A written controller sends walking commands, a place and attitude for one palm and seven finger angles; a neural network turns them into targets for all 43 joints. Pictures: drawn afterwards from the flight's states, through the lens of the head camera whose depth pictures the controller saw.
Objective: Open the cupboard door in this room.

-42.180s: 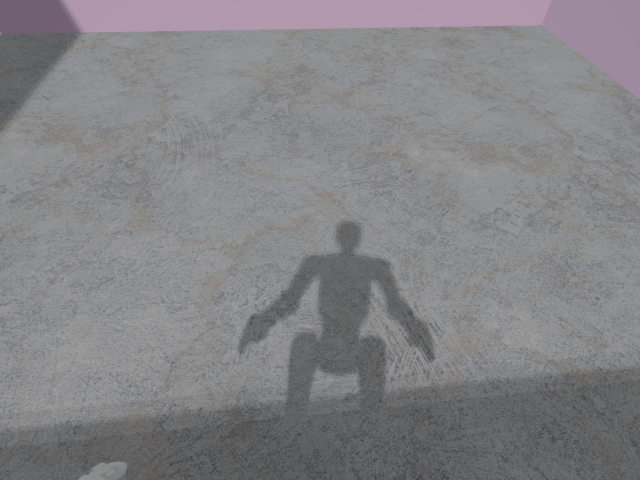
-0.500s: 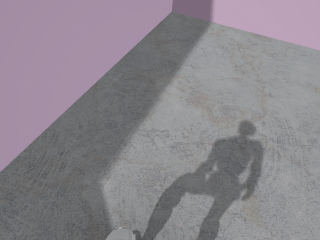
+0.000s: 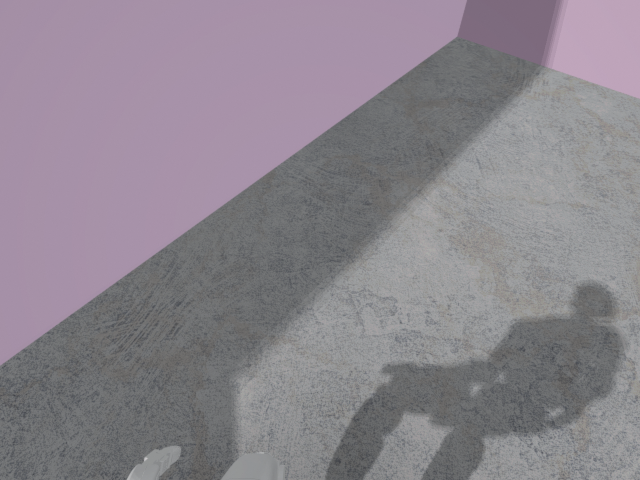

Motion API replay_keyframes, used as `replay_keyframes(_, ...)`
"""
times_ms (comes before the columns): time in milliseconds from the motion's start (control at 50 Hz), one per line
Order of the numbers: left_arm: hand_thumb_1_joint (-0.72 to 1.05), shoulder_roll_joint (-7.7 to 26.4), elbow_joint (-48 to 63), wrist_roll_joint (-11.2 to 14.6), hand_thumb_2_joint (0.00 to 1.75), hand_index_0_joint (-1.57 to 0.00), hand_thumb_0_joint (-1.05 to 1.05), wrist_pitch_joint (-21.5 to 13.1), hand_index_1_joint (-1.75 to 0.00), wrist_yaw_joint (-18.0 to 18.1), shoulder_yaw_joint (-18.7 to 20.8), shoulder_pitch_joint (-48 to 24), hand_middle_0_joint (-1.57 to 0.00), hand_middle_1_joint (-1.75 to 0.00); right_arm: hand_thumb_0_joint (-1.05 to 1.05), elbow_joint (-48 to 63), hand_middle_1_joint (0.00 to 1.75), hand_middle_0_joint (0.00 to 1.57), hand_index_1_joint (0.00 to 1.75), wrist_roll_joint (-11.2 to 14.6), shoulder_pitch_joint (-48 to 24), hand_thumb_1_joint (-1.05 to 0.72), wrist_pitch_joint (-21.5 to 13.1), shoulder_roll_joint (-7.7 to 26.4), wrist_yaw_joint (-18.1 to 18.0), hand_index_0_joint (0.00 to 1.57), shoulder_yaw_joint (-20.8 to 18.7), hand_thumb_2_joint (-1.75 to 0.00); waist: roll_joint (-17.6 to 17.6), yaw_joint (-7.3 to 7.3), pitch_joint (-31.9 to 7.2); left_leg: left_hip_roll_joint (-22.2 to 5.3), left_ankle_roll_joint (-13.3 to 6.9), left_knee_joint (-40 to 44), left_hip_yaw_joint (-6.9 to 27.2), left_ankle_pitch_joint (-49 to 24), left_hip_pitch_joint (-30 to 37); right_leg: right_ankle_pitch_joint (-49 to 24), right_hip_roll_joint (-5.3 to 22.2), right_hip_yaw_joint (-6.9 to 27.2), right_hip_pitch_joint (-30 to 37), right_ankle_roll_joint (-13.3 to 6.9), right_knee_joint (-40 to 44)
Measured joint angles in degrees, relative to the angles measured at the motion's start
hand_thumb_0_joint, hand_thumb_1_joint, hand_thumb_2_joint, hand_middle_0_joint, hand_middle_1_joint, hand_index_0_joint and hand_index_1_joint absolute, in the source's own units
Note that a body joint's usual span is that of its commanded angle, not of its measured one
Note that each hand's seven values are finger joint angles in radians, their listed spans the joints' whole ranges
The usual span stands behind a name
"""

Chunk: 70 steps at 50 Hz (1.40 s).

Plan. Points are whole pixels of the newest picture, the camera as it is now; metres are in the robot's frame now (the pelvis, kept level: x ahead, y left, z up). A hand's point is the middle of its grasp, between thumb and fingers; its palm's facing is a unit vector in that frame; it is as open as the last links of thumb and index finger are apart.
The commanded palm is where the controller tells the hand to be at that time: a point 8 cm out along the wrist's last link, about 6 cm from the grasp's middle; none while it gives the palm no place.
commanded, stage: turn to face it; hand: left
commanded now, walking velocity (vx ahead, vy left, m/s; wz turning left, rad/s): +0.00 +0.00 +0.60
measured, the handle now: out of the picture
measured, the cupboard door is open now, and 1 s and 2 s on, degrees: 50 50 50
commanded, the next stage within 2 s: none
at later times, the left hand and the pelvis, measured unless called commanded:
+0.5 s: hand out of the picture +0.09 +0.21 -0.16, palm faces +0.31 -0.90 -0.32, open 7.4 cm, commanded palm none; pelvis +0.06 -0.04 -0.01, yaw +18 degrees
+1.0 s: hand out of the picture +0.03 +0.19 -0.16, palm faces +0.60 -0.76 -0.25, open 7.4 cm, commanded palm none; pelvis +0.08 -0.04 +0.00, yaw +37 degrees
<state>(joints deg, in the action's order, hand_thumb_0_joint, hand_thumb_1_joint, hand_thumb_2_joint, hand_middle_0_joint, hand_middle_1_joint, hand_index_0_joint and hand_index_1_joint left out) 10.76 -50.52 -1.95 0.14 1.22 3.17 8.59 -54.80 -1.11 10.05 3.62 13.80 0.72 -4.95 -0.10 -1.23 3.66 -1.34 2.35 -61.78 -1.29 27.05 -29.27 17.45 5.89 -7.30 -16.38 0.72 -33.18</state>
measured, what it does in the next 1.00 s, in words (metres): steps on the spot, turning left: left foot, then right foot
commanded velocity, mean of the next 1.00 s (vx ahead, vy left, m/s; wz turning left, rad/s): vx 0.00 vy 0.00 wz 0.60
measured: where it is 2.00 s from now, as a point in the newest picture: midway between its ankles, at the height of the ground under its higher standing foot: outside the picture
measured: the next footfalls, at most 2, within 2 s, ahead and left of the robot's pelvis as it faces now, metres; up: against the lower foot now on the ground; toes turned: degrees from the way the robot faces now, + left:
left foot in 0.18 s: +0.07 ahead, +0.13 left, +0.00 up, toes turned +13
right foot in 0.46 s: +0.16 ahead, -0.15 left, +0.00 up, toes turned +14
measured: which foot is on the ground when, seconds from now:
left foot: up 0.00-0.16, down 0.18-0.46, up 0.48-0.76, down 0.78-1.00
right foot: down 0.00-0.18, up 0.20-0.44, down 0.46-0.76, up 0.78-1.00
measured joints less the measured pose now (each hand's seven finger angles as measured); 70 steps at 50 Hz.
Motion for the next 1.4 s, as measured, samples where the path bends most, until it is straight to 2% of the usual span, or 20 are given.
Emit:
replay_keyframes(140,0.9,0.9,-0.5,0.1,0.9,-0.21,0.01,-0.5,-0.3,-0.5,-0.5,2.2,-0.2,-0.3,0.0,2.7,0.3,0.19,0.29,0.4,-2.6,-0.91,-0.9,0.5,0.6,0.19,1.0,-0.9,3.4,0.7,1.9,-0.1,0.3,21.6,-5.0,-5.4,7.5,2.5,3.4,-4.9,3.3,1.2,0.4)
replay_keyframes(180,0.9,1.3,-0.5,0.6,0.9,-0.21,0.01,0.0,-0.3,-0.8,-0.4,3.5,-0.2,-0.3,0.0,4.1,0.3,0.19,0.29,0.0,-3.0,-0.91,-1.9,1.4,0.8,0.19,1.3,-0.9,2.5,0.78,1.6,-0.5,-2.5,28.2,-4.9,-13.7,10.2,5.1,3.6,-5.5,0.9,2.3,-6.3)
replay_keyframes(220,0.9,2.8,-1.1,0.8,0.9,-0.21,0.01,1.6,-0.3,-0.6,-0.1,3.1,-0.2,-0.3,0.0,4.5,0.3,0.19,0.29,-0.1,-3.8,-0.91,-2.7,0.7,0.5,0.19,1.5,-0.9,3.4,0.82,2.4,-0.1,-4.1,24.8,-3.9,-10.3,8.9,12.4,2.8,-0.9,-4.2,3.6,-18.7)
replay_keyframes(300,0.91,4.4,-1.8,0.9,0.9,-0.2,0.01,3.4,-0.3,-0.3,0.7,1.1,-0.2,-0.3,0.0,4.7,0.3,0.2,0.29,-0.3,-2.8,-0.91,-2.9,-0.2,-0.6,0.2,2.2,-0.9,2.6,1.08,2.9,-0.4,-2.5,26.2,-0.5,-9.7,9.8,12.4,-0.4,3.8,-10.4,4.6,-29.0)
replay_keyframes(400,0.91,4.4,0.2,1.1,0.9,-0.2,0.01,2.8,-0.3,-1.0,0.9,-0.1,-0.2,-0.3,0.0,3.4,0.3,0.2,0.29,-0.5,-1.4,-0.91,-1.6,-0.1,-0.5,0.2,2.1,-0.9,0.0,1.33,2.7,-0.6,-1.1,28.9,3.9,-11.2,11.1,8.2,-2.3,4.8,-8.5,4.1,-16.7)
replay_keyframes(460,0.91,4.7,1.9,0.9,0.9,-0.2,0.01,1.5,-0.3,-1.2,0.6,0.9,-0.2,-0.3,0.0,3.2,0.3,0.2,0.3,-0.1,-0.4,-0.91,-0.6,0.0,-0.3,0.2,1.6,-0.9,-0.4,1.35,1.4,0.4,-0.1,26.4,6.0,-9.9,9.7,1.9,-2.7,4.7,-3.1,3.1,-2.2)
replay_keyframes(520,0.91,3.4,2.0,0.3,0.9,-0.2,0.01,0.6,-0.3,-0.6,0.0,1.2,-0.2,-0.3,0.0,2.8,0.3,0.2,0.29,0.2,-1.4,-0.91,0.3,1.1,0.0,0.2,0.6,-0.9,-1.5,1.29,2.1,1.5,-0.4,10.4,5.5,1.0,4.3,0.7,-1.9,3.0,-3.0,0.1,-3.4)
replay_keyframes(560,0.91,2.4,1.9,0.3,0.9,-0.2,0.01,0.7,-0.3,-0.1,-0.3,2.0,-0.2,-0.3,0.0,2.5,0.3,0.2,0.29,0.2,-2.1,-0.91,0.8,1.4,0.2,0.2,0.2,-0.9,-1.6,0.96,2.4,1.4,-0.1,0.4,3.5,1.5,1.5,0.5,-1.1,1.5,-1.5,-0.2,-2.3)
replay_keyframes(600,0.91,1.7,1.5,0.3,0.9,-0.2,0.01,0.9,-0.3,0.1,-0.6,2.8,-0.2,-0.3,0.0,2.5,0.3,0.2,0.29,0.3,-2.6,-0.91,0.9,1.1,0.5,0.2,0.2,-0.9,-0.8,0.63,2.4,0.8,0.5,-1.9,1.2,0.8,1.0,-0.2,-0.3,0.2,0.2,-0.2,-0.1)
replay_keyframes(740,0.9,1.1,0.4,0.2,0.9,-0.21,0.01,0.6,-0.3,-0.5,-0.9,4.0,-0.2,-0.3,0.0,3.7,0.3,0.19,0.29,0.6,-3.9,-0.91,0.0,-0.2,1.1,0.19,1.3,-0.9,2.8,1.35,2.9,0.3,0.4,20.7,-4.0,-3.6,9.0,0.7,2.8,-4.7,1.8,0.9,0.3)
replay_keyframes(780,0.9,1.3,0.3,0.7,0.9,-0.21,0.01,1.1,-0.3,-0.8,-0.7,4.5,-0.2,-0.3,0.0,4.6,0.3,0.2,0.29,0.4,-3.7,-0.91,-1.0,0.0,1.2,0.19,1.5,-0.9,2.6,1.22,2.2,0.2,-2.3,27.5,-3.4,-11.6,11.1,3.6,3.4,-5.5,-0.4,2.1,-5.5)
replay_keyframes(820,0.9,2.3,-0.4,0.7,0.9,-0.21,0.01,2.5,-0.3,-0.7,-0.3,3.7,-0.2,-0.3,0.0,4.8,0.3,0.2,0.29,0.1,-3.8,-0.91,-1.7,-0.6,0.8,0.19,1.8,-0.9,3.5,1.56,2.7,0.9,-4.3,24.7,-2.5,-10.0,9.8,11.2,2.5,-1.0,-4.7,3.4,-16.5)
replay_keyframes(900,0.91,3.7,-1.3,0.8,0.9,-0.2,0.01,3.7,-0.3,-0.6,0.6,1.5,-0.2,-0.3,0.0,4.6,0.3,0.2,0.29,-0.2,-2.4,-0.91,-2.2,-1.5,-0.4,0.2,2.3,-0.9,3.1,1.57,2.6,1.1,-3.6,27.4,0.6,-10.0,10.5,10.4,-0.4,4.0,-10.5,4.3,-28.4)
replay_keyframes(1000,0.91,4.1,0.1,1.0,0.9,-0.2,0.01,3.2,-0.3,-0.8,0.8,-0.3,-0.2,-0.3,0.0,3.4,0.3,0.2,0.29,-0.4,-0.8,-0.91,-1.8,-1.2,-0.7,0.2,2.2,-0.9,0.9,1.28,2.5,1.0,-2.7,31.3,4.3,-12.7,11.7,8.2,-2.2,5.7,-9.2,4.1,-20.1)
replay_keyframes(1100,0.91,4.3,2.2,1.0,0.9,-0.2,0.01,1.6,-0.3,-0.8,0.5,-0.2,-0.2,-0.3,0.0,2.9,0.3,0.2,0.3,0.0,0.8,-0.91,-0.5,-0.6,-0.4,0.2,1.3,-0.9,-0.2,0.64,1.0,2.3,-1.0,28.3,7.7,-11.6,9.3,2.0,-3.4,5.8,-0.9,2.5,0.0)
replay_keyframes(1160,0.91,3.1,2.2,0.4,0.9,-0.2,0.01,0.9,-0.3,-0.2,0.1,-0.1,-0.2,-0.3,0.0,2.6,0.3,0.2,0.29,0.2,0.0,-0.91,0.4,0.8,-0.2,0.2,0.2,-0.9,-1.5,0.49,2.0,2.8,-0.7,12.6,6.4,-0.2,3.9,-0.3,-2.6,4.1,-0.7,0.5,-1.0)
replay_keyframes(1200,0.91,2.1,2.0,0.4,0.9,-0.2,0.01,1.0,-0.3,0.1,-0.3,0.5,-0.2,-0.3,0.0,2.2,0.3,0.2,0.29,0.1,-0.6,-0.91,0.9,1.4,0.1,0.2,-0.2,-0.9,-1.9,0.02,2.4,2.3,-0.2,2.4,4.1,0.7,1.1,0.9,-1.9,2.5,0.8,0.3,-0.4)
replay_keyframes(1240,0.91,1.6,1.7,0.3,0.9,-0.2,0.01,1.0,-0.3,0.2,-0.6,1.2,-0.2,-0.3,0.0,2.0,0.3,0.2,0.29,0.3,-1.1,-0.91,1.0,1.3,0.4,0.2,-0.1,-0.9,-1.0,-0.24,2.7,1.4,0.6,-0.2,1.5,0.5,0.8,0.7,-0.9,1.2,2.4,0.4,1.3)
replay_keyframes(1340,0.9,1.3,1.1,0.1,0.9,-0.2,0.01,0.7,-0.3,-0.2,-1.0,2.3,-0.2,-0.3,0.0,2.6,0.3,0.19,0.29,0.6,-2.4,-0.91,0.5,0.3,1.0,0.19,0.8,-0.9,2.2,0.43,3.4,0.4,0.8,14.4,-3.0,-1.0,5.9,1.2,1.9,-2.0,3.9,1.3,1.8)
replay_keyframes(1400,0.9,1.5,1.0,0.6,0.9,-0.21,0.01,1.1,-0.3,-0.7,-0.7,3.7,-0.2,-0.3,0.0,4.1,0.3,0.2,0.29,0.4,-2.6,-0.91,-0.6,0.6,1.3,0.19,1.3,-0.9,2.3,0.67,2.6,0.1,-1.2,27.1,-2.9,-11.3,10.5,4.2,3.1,-4.2,1.6,2.5,-4.2)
